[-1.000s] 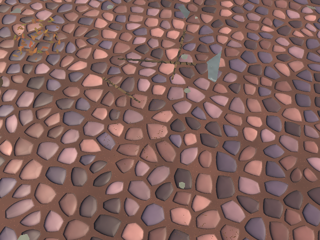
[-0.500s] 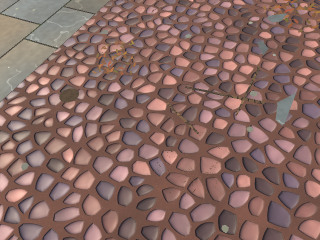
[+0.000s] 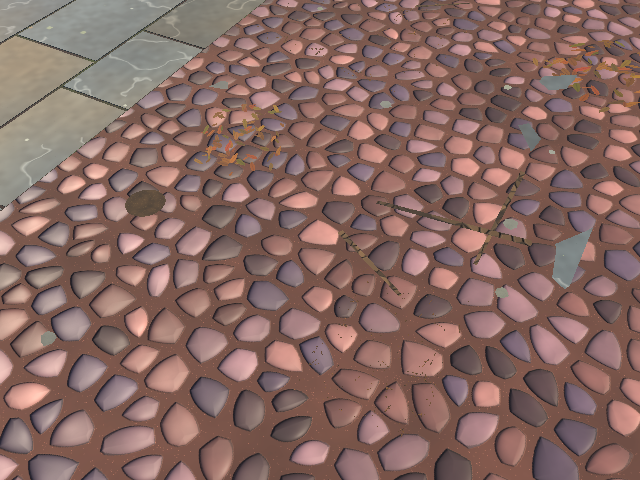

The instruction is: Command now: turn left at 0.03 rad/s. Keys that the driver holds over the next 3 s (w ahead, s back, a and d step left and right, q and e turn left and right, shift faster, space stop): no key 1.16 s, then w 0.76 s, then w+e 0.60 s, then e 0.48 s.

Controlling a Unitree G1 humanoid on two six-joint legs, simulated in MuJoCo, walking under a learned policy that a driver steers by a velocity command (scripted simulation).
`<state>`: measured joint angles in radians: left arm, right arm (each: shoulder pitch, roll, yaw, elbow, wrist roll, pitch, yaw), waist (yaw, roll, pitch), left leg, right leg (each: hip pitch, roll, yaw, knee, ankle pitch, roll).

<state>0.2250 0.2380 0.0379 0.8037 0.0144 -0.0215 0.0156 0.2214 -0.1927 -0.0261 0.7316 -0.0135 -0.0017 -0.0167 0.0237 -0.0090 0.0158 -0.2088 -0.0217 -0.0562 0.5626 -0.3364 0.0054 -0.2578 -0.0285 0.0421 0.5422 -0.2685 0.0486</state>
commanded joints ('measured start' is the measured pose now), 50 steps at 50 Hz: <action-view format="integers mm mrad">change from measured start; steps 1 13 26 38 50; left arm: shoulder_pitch -11 16 31 54 81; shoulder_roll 91 93 77 57 38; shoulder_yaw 23 29 30 21 8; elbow -42 43 147 224 267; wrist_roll -3 -10 -14 -15 -16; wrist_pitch -11 5 18 21 21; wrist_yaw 5 26 36 39 38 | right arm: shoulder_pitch -5 27 62 91 122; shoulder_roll -118 -101 -100 -90 -75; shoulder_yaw -31 -30 -28 -18 -6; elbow -52 31 150 239 297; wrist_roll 3 9 12 14 15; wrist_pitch -15 -19 -19 -16 -12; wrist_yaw -4 -5 -16 -21 -22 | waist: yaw -8 -7 -9 -13 -16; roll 31 18 14 12 11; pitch -9 -12 17 37 51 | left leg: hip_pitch -48 -39 -37 -40 -46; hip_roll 65 43 31 25 20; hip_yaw -73 -40 -19 -6 4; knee -128 -116 -137 -158 -166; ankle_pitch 170 232 210 175 152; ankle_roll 41 31 19 14 10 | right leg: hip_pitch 37 68 75 69 55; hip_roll -6 -10 -2 5 11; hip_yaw -1 1 -6 -13 -18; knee -46 -42 -69 -90 -98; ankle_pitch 151 197 182 155 134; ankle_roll -9 -10 -16 -20 -24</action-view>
